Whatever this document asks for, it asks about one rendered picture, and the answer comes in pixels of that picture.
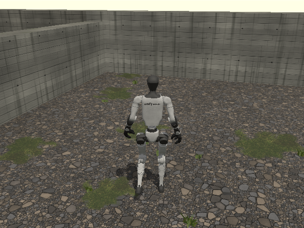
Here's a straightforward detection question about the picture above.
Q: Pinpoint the right robot upper arm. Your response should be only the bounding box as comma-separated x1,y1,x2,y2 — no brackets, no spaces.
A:
162,96,176,123

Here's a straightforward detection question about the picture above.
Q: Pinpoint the robot right shin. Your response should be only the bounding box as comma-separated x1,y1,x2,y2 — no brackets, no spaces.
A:
158,156,165,186

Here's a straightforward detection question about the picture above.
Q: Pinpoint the robot torso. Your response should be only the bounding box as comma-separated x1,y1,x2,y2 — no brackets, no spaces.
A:
141,95,163,143

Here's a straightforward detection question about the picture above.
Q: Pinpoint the robot left hand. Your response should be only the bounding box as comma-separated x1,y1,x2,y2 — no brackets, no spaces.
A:
124,129,135,138

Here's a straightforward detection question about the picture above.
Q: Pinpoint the robot right forearm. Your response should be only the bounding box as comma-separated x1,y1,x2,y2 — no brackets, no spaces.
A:
171,116,181,135

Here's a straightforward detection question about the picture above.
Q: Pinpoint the left robot upper arm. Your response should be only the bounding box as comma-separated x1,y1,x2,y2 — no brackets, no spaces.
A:
129,95,143,122

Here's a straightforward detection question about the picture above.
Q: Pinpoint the robot right hand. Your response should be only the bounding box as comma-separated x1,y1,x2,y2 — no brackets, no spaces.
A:
171,133,182,144

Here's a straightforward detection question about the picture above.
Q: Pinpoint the robot left forearm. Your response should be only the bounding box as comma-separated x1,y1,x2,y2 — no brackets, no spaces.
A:
124,114,134,131

